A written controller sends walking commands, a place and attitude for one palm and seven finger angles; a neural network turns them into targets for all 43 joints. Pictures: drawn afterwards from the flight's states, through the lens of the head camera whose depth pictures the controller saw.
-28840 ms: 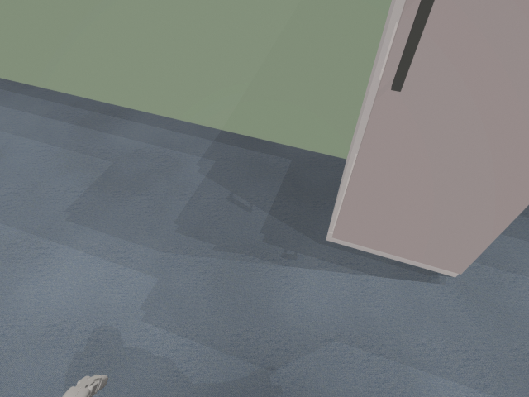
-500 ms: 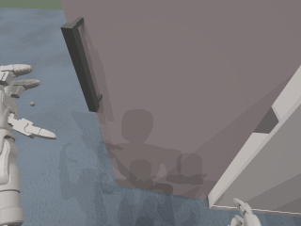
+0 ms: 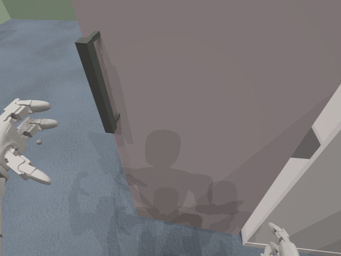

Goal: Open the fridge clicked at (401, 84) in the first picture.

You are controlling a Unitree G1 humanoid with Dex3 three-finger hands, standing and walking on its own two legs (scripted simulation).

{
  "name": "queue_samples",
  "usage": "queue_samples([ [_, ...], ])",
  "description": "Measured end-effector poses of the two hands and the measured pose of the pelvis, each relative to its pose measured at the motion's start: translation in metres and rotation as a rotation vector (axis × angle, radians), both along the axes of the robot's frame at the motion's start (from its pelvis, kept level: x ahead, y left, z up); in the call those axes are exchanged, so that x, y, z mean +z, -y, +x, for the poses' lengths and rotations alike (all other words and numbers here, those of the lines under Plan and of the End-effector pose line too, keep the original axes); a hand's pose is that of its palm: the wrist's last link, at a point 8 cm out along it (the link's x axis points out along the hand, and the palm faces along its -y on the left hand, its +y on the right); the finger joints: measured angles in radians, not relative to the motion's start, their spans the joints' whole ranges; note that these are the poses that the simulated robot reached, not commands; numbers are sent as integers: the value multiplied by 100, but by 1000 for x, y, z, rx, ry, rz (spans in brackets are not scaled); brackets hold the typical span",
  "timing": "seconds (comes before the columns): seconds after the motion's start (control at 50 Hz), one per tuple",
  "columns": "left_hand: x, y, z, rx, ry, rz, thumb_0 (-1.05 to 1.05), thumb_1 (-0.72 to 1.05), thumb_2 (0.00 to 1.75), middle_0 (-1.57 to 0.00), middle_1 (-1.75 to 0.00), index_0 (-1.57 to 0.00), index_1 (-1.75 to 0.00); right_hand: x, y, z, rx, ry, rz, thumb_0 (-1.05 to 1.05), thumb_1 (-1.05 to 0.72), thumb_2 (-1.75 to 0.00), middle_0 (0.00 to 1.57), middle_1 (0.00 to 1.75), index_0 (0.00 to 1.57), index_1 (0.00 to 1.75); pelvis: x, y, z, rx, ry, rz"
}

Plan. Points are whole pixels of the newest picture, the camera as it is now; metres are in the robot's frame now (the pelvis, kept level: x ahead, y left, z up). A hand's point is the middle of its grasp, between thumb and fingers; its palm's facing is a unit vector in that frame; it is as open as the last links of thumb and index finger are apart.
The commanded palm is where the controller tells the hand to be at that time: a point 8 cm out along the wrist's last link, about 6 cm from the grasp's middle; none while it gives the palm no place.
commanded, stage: draw the hand back to the body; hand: left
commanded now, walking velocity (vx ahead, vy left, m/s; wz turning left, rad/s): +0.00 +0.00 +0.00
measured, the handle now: (104, 87) +0.42 +0.21 +0.20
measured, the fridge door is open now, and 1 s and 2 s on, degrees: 85 85 85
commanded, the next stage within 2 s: step back with the hand held close in 1.42 s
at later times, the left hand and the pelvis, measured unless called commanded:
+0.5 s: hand (24, 165) +0.22 +0.30 +0.16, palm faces +0.36 -0.89 -0.26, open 13.9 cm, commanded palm +0.18 +0.33 +0.18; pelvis -0.01 +0.02 +0.01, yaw +0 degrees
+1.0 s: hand (35, 169) +0.21 +0.26 +0.17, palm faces +0.47 -0.81 -0.36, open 9.2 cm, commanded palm +0.16 +0.30 +0.19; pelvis +0.01 +0.00 +0.02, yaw -2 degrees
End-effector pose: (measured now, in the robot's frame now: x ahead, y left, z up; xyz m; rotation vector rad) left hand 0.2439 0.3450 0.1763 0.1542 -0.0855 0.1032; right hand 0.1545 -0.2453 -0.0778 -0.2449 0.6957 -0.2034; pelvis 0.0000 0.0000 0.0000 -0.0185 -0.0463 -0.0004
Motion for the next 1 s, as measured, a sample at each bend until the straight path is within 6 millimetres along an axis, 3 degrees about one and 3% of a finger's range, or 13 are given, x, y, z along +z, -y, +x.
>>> queue_samples([
  [0.1,9,11,-2,-154,-62,-8,-2,-55,20,-26,-115,-25,-115,13,1,9,-8,79,15,1,-91,-90,20,30,21,30,3,-3,3,-5,9,2],
  [0.2,14,-2,-13,-194,-34,-51,-2,-55,20,-26,-115,-26,-115,28,-3,16,26,136,21,1,-91,-90,20,30,21,30,4,-5,2,-9,10,1],
  [0.28,2,-9,-25,-160,-57,-78,-1,-55,20,-26,-115,-25,-115,36,-10,18,59,161,20,1,-91,-90,20,30,21,30,4,-10,-3,-8,17,-5],
  [0.36,-13,-2,-36,-163,-88,-85,-2,-52,21,-25,-113,-25,-113,39,-21,18,89,169,15,1,-91,-90,20,30,21,30,5,-15,-8,-2,27,-8],
  [0.42,-11,1,-43,26,-57,62,-2,-47,24,-25,-110,-25,-110,40,-33,17,137,165,-7,1,-91,-90,20,30,21,30,6,-18,-12,0,40,-9],
  [0.5,-8,1,-60,265,26,125,-2,-36,29,-25,-104,-25,-104,35,-47,13,159,141,1,1,-91,-90,20,30,21,30,9,-19,-15,-8,45,-4],
  [0.64,9,4,-83,443,121,198,-1,-13,40,-24,-91,-24,-90,16,-58,8,161,61,42,1,-90,-90,20,31,21,30,13,-21,-8,-11,56,4],
  [0.74,9,7,-79,468,111,209,-1,4,48,-24,-80,-23,-80,11,-53,9,136,34,57,1,-90,-90,20,31,21,30,15,-18,-4,-15,70,11],
  [0.86,6,27,-70,414,87,212,0,26,59,-23,-68,-23,-67,17,-35,16,101,56,45,1,-90,-90,20,31,21,30,17,-11,3,-27,78,13],
  [1.0,11,46,-80,367,88,259,0,51,71,-22,-53,-22,-53,24,-11,25,70,83,25,1,-91,-90,20,30,21,30,17,0,10,-30,80,13],
])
